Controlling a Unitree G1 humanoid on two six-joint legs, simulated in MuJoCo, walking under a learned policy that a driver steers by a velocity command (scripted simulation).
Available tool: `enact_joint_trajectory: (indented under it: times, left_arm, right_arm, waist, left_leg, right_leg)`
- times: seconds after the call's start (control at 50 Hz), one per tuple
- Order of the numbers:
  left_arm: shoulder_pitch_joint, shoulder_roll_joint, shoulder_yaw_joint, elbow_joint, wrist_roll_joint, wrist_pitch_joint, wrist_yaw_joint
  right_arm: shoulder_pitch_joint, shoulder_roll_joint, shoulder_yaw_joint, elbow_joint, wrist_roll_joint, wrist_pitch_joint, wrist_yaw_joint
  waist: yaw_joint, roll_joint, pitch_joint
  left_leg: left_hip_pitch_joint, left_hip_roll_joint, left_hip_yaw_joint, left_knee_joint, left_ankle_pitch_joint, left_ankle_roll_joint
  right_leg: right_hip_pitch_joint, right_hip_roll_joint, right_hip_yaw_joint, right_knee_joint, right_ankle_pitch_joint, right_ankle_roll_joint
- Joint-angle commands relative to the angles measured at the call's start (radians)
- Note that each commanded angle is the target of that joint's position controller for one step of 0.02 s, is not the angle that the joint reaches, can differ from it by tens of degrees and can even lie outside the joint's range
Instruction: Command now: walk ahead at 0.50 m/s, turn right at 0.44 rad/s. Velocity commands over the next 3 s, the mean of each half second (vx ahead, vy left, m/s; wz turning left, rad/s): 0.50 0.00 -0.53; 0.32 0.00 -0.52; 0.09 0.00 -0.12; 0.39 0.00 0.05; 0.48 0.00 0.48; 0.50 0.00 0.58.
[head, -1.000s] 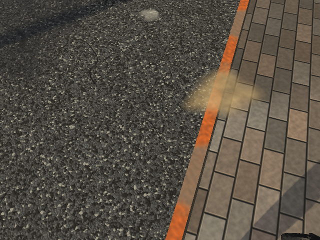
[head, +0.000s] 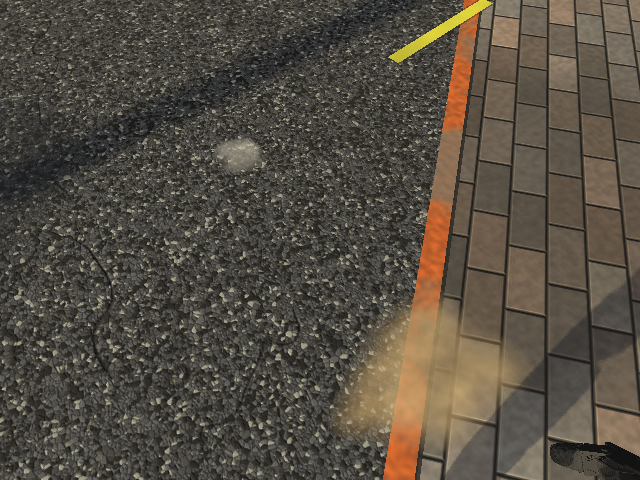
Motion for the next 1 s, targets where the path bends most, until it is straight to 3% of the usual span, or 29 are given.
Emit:
enact_joint_trajectory:
  times: [0.02,0.04,0.06,0.1,0.18,0.26,0.32,0.38,0.42,0.44,0.46,0.48,0.5,0.52,0.54,0.56,0.58,0.6,0.64,0.68,0.74,0.82,0.88,0.9,0.92,0.94,0.96,0.98,1.0]
  left_arm:
    - [-0.032,0.134,0.023,-0.115,-0.03,-0.035,0.0]
    - [-0.082,0.129,0.026,-0.126,-0.025,-0.03,0.003]
    - [-0.099,0.118,0.029,-0.132,-0.013,-0.024,0.003]
    - [-0.079,0.08,0.033,-0.136,-0.014,-0.001,-0.003]
    - [-0.135,0.039,0.027,-0.178,-0.005,0.027,-0.008]
    - [-0.233,0.025,0.019,-0.214,-0.003,0.019,-0.032]
    - [-0.333,0.019,0.012,-0.254,-0.001,0.018,-0.049]
    - [-0.382,0.037,0.017,-0.291,-0.001,0.022,-0.062]
    - [-0.344,0.067,0.033,-0.299,0.002,0.027,-0.065]
    - [-0.259,0.095,0.05,-0.283,0.001,0.03,-0.063]
    - [-0.098,0.142,0.081,-0.239,-0.003,0.033,-0.055]
    - [0.068,0.234,0.119,-0.197,-0.007,0.043,-0.034]
    - [0.015,0.34,0.126,-0.211,-0.015,0.031,-0.031]
    - [0.037,0.247,0.097,-0.243,-0.006,0.013,-0.039]
    - [0.003,0.194,0.08,-0.234,0.003,-0.005,-0.043]
    - [-0.054,0.168,0.071,-0.24,0.001,-0.013,-0.042]
    - [-0.123,0.134,0.06,-0.252,0.004,-0.013,-0.039]
    - [-0.162,0.113,0.051,-0.27,0.016,-0.014,-0.034]
    - [-0.169,0.118,0.051,-0.276,0.015,-0.018,-0.025]
    - [-0.152,0.151,0.06,-0.271,0.015,-0.019,-0.009]
    - [-0.123,0.167,0.069,-0.258,0.006,0.002,0.012]
    - [-0.068,0.16,0.07,-0.237,-0.001,0.031,0.023]
    - [-0.084,0.132,0.063,-0.239,0.006,0.038,0.034]
    - [-0.103,0.12,0.059,-0.244,0.008,0.038,0.037]
    - [-0.12,0.098,0.051,-0.252,0.009,0.036,0.035]
    - [-0.106,0.052,0.034,-0.273,0.026,0.031,0.033]
    - [0.106,0.01,0.021,-0.245,0.014,0.032,0.03]
    - [0.161,0.109,0.033,-0.22,0.009,0.038,0.025]
    - [0.042,0.165,0.05,-0.221,0.002,0.056,0.029]
  right_arm:
    - [0.323,-0.171,-0.059,0.025,0.0,0.005,-0.013]
    - [0.254,-0.143,-0.048,0.022,-0.003,0.006,-0.014]
    - [0.205,-0.111,-0.038,0.025,-0.004,0.005,-0.012]
    - [0.156,-0.091,-0.036,0.036,-0.01,-0.003,-0.013]
    - [0.16,-0.133,-0.053,0.069,-0.01,-0.013,-0.021]
    - [0.171,-0.167,-0.063,0.088,-0.008,-0.002,-0.031]
    - [0.213,-0.192,-0.071,0.108,0.004,0.012,-0.035]
    - [0.239,-0.216,-0.081,0.127,0.021,0.031,-0.034]
    - [0.225,-0.246,-0.09,0.126,0.032,0.045,-0.036]
    - [0.214,-0.257,-0.093,0.124,0.037,0.054,-0.037]
    - [0.201,-0.246,-0.088,0.119,0.04,0.06,-0.039]
    - [0.221,-0.199,-0.068,0.103,0.011,0.056,-0.041]
    - [0.304,-0.053,-0.021,0.041,-0.025,0.027,-0.028]
    - [0.191,-0.136,-0.032,0.035,0.016,-0.011,-0.016]
    - [0.106,-0.179,-0.043,0.007,0.051,-0.03,-0.01]
    - [0.103,-0.165,-0.039,0.012,0.037,-0.04,-0.017]
    - [0.112,-0.17,-0.045,0.027,0.009,-0.039,-0.024]
    - [0.134,-0.177,-0.051,0.033,0.002,-0.028,-0.023]
    - [0.144,-0.159,-0.051,0.031,-0.006,-0.005,-0.021]
    - [0.098,-0.137,-0.045,0.013,-0.018,0.01,-0.027]
    - [0.009,-0.094,-0.028,-0.015,-0.02,0.013,-0.023]
    - [-0.071,-0.105,-0.028,-0.05,-0.002,0.02,-0.007]
    - [-0.032,-0.147,-0.042,-0.042,-0.009,0.011,0.001]
    - [0.006,-0.153,-0.046,-0.031,-0.015,0.003,0.001]
    - [0.053,-0.162,-0.049,-0.021,-0.028,-0.006,-0.002]
    - [0.11,-0.206,-0.053,-0.026,-0.049,-0.01,-0.008]
    - [0.131,-0.223,-0.053,-0.02,-0.059,0.005,-0.01]
    - [0.146,-0.174,-0.047,-0.015,-0.016,0.02,-0.003]
    - [0.105,-0.127,-0.031,-0.031,-0.004,0.029,-0.001]
  waist:
    - [-0.18,0.189,-0.223]
    - [-0.155,0.136,-0.143]
    - [-0.13,0.127,-0.082]
    - [-0.086,0.154,-0.038]
    - [-0.073,0.094,0.006]
    - [-0.102,0.075,0.027]
    - [-0.138,0.061,0.055]
    - [-0.139,0.068,0.071]
    - [-0.098,0.095,0.029]
    - [-0.045,0.102,-0.024]
    - [0.043,0.08,-0.104]
    - [0.101,-0.037,-0.195]
    - [-0.036,-0.291,-0.277]
    - [0.045,-0.149,-0.359]
    - [0.048,-0.099,-0.22]
    - [0.004,-0.027,-0.153]
    - [-0.038,-0.004,-0.103]
    - [-0.073,-0.028,-0.09]
    - [-0.092,-0.024,-0.076]
    - [-0.094,-0.013,-0.04]
    - [-0.066,-0.041,-0.039]
    - [-0.029,-0.081,-0.064]
    - [-0.047,-0.101,-0.08]
    - [-0.068,-0.105,-0.09]
    - [-0.097,-0.086,-0.116]
    - [-0.106,0.015,-0.226]
    - [-0.028,0.265,-0.338]
    - [-0.033,0.231,-0.386]
    - [-0.071,0.142,-0.272]
  left_leg:
    - [0.715,0.378,-0.569,-0.238,-0.301,0.2]
    - [0.589,0.338,-0.446,-0.259,-0.213,0.173]
    - [0.486,0.305,-0.356,-0.292,-0.129,0.167]
    - [0.368,0.263,-0.223,-0.35,-0.03,0.155]
    - [0.336,0.273,-0.075,-0.405,0.12,0.181]
    - [0.361,0.246,0.069,-0.414,0.169,0.159]
    - [0.416,0.261,0.126,-0.405,0.174,0.145]
    - [0.513,0.291,0.158,-0.349,0.256,0.122]
    - [0.549,0.293,0.191,-0.226,0.558,0.102]
    - [0.544,0.28,0.211,-0.092,0.71,0.088]
    - [0.471,0.24,0.243,0.119,0.739,0.057]
    - [0.22,0.195,0.249,0.438,0.432,0.005]
    - [-0.218,-0.015,0.13,0.767,-0.447,-0.052]
    - [-0.319,-0.014,-0.083,0.857,-0.462,-0.031]
    - [-0.393,0.027,-0.079,0.838,-0.361,-0.004]
    - [-0.349,0.07,-0.083,0.755,-0.274,0.009]
    - [-0.275,0.1,-0.086,0.667,-0.222,0.003]
    - [-0.202,0.119,-0.096,0.621,-0.185,-0.002]
    - [-0.152,0.113,-0.082,0.54,-0.153,-0.029]
    - [-0.147,0.084,-0.058,0.437,-0.089,-0.064]
    - [-0.063,0.018,-0.033,0.2,0.097,-0.08]
    - [0.007,-0.043,-0.054,0.031,0.213,-0.069]
    - [0.021,-0.026,-0.085,-0.035,0.167,-0.036]
    - [0.063,-0.022,-0.076,-0.072,0.179,-0.016]
    - [0.163,-0.002,-0.063,-0.144,0.309,0.012]
    - [0.378,0.148,-0.189,-0.097,0.646,0.071]
    - [0.667,0.391,-0.484,-0.05,0.915,0.286]
    - [0.643,0.432,-0.625,-0.098,0.595,0.322]
    - [0.549,0.362,-0.533,-0.13,0.39,0.28]
  right_leg:
    - [-0.635,-0.048,0.05,0.518,-0.014,-0.017]
    - [-0.612,-0.089,0.024,0.502,0.068,-0.014]
    - [-0.584,-0.114,0.023,0.461,0.126,-0.009]
    - [-0.497,-0.148,0.022,0.406,0.185,-0.002]
    - [-0.541,-0.16,0.015,0.295,0.289,0.022]
    - [-0.515,-0.147,-0.032,0.073,0.481,0.018]
    - [-0.503,-0.132,-0.082,-0.044,0.506,0.001]
    - [-0.503,-0.112,-0.116,-0.106,0.421,-0.034]
    - [-0.405,-0.056,-0.17,-0.118,0.318,-0.073]
    - [-0.288,-0.011,-0.202,-0.132,0.286,-0.099]
    - [-0.064,0.041,-0.217,-0.193,0.34,-0.135]
    - [0.244,-0.056,-0.023,-0.219,0.346,-0.193]
    - [0.523,-0.295,0.558,-0.346,0.146,-0.38]
    - [0.545,-0.346,0.726,-0.485,0.042,-0.389]
    - [0.456,-0.325,0.593,-0.498,0.127,-0.341]
    - [0.319,-0.283,0.478,-0.488,0.227,-0.307]
    - [0.185,-0.243,0.379,-0.492,0.336,-0.282]
    - [0.098,-0.218,0.328,-0.511,0.412,-0.274]
    - [0.016,-0.196,0.278,-0.54,0.508,-0.28]
    - [-0.047,-0.172,0.203,-0.53,0.736,-0.274]
    - [-0.111,-0.091,0.099,-0.469,0.852,-0.206]
    - [-0.077,-0.095,0.173,-0.404,0.719,-0.153]
    - [0.026,-0.133,0.25,-0.299,0.69,-0.14]
    - [0.042,-0.125,0.259,-0.244,0.701,-0.128]
    - [0.034,-0.074,0.237,-0.153,0.702,-0.097]
    - [-0.053,-0.002,0.184,0.043,0.5,-0.054]
    - [-0.31,0.136,0.125,0.335,-0.216,0.017]
    - [-0.369,0.077,0.144,0.447,-0.234,0.043]
    - [-0.404,0.047,0.13,0.502,-0.163,0.07]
